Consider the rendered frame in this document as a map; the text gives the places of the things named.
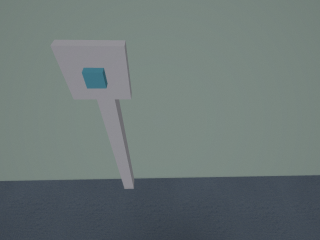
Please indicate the panel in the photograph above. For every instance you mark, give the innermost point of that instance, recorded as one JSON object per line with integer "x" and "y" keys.
{"x": 74, "y": 55}

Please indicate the button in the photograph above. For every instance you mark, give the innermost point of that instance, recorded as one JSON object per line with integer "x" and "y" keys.
{"x": 95, "y": 78}

